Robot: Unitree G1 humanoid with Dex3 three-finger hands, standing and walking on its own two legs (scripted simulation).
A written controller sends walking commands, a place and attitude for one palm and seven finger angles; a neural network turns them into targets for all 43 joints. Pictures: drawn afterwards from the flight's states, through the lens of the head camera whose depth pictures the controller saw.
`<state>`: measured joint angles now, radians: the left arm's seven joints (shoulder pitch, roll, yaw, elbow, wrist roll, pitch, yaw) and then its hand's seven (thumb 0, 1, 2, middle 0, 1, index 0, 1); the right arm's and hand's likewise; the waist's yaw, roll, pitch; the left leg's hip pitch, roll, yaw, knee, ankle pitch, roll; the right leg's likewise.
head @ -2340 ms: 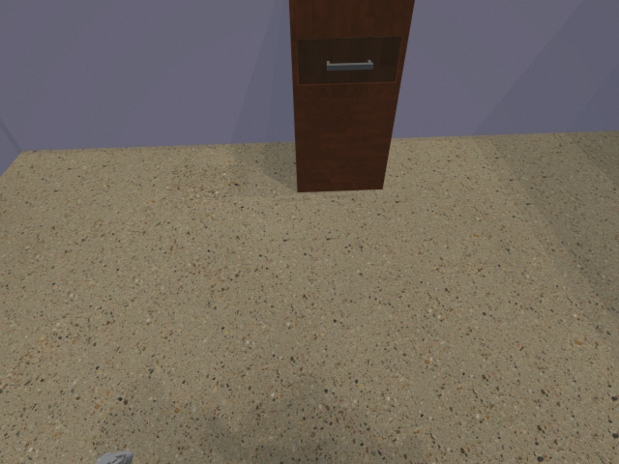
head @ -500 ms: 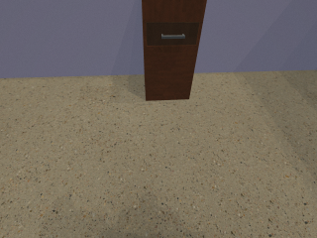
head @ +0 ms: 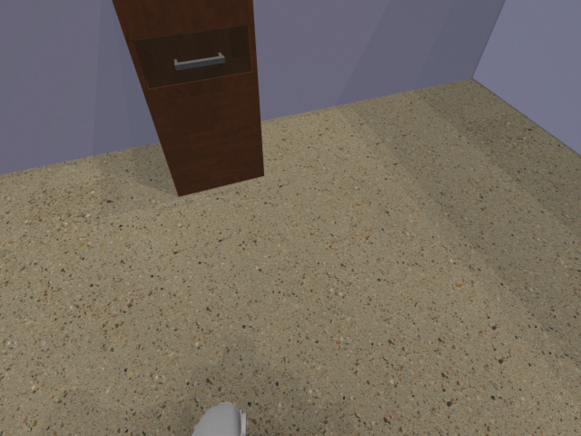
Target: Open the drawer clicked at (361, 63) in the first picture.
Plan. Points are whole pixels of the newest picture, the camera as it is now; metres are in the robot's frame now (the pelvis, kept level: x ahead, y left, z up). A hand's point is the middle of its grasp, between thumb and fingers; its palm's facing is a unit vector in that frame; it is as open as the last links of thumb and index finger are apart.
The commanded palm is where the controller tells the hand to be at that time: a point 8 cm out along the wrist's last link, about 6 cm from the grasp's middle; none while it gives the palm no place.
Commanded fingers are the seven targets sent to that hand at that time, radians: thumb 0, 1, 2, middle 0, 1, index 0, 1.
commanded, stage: walk to a spot facing it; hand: left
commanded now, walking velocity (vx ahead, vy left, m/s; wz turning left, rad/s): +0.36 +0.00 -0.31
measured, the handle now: (199, 60) +1.28 +0.41 -0.12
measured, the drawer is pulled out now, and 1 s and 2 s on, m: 0.00 0.00 0.00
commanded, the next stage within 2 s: turn to face it in 1.22 s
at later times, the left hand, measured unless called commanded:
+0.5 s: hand (162, 337) +0.30 +0.26 -0.18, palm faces -0.16 -0.97 -0.17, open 7.4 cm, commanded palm none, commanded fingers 0.00 0.90 0.90 -0.20 -0.30 -0.20 -0.30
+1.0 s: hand (262, 229) +0.57 +0.11 -0.17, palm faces -0.37 -0.90 -0.21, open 7.2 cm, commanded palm none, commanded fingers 0.00 0.90 0.90 -0.20 -0.30 -0.20 -0.30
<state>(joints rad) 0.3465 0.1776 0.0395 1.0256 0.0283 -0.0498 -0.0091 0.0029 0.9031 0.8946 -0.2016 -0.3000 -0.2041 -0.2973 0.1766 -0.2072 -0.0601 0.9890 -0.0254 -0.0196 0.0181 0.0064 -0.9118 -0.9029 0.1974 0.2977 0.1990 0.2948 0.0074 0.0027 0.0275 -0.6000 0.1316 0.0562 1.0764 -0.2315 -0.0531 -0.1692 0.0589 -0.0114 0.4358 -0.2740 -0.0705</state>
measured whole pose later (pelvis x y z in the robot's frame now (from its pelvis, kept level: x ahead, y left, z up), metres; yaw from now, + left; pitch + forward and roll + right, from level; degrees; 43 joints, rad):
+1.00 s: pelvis +0.42 -0.03 -0.01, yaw -24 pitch -2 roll +0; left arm 0.19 0.18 0.07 1.01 0.01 -0.06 0.01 -0.01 0.93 0.89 -0.20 -0.30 -0.21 -0.30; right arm 0.34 -0.12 -0.05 1.07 -0.02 -0.03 -0.01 0.01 -0.91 -0.90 0.20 0.30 0.20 0.29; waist -0.04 0.01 0.06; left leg -0.46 0.16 0.06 1.25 -0.35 -0.03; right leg -0.27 0.06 -0.14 0.53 -0.24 -0.11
